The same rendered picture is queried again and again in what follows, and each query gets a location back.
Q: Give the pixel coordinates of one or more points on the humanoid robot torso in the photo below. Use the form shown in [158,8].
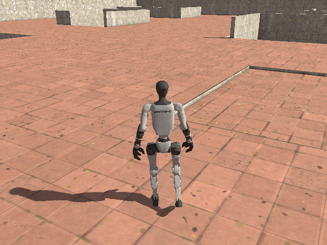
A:
[163,124]

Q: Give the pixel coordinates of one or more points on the robot left upper arm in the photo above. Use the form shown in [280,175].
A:
[144,117]

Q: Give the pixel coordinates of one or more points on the robot right hand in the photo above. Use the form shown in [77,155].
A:
[186,144]

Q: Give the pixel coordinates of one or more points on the right robot forearm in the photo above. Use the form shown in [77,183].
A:
[187,134]

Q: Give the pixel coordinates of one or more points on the robot right upper arm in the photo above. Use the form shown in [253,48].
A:
[181,115]

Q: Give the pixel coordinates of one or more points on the left robot forearm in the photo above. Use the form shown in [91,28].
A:
[139,136]

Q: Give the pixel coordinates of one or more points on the robot left hand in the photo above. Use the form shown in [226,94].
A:
[135,152]

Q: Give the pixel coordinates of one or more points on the humanoid robot head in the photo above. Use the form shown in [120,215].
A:
[162,90]

